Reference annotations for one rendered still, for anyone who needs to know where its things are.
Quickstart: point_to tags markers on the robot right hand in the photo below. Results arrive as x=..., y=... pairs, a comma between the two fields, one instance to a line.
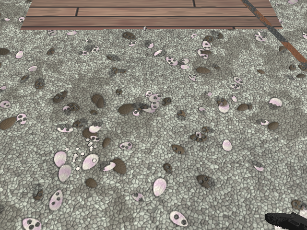
x=290, y=221

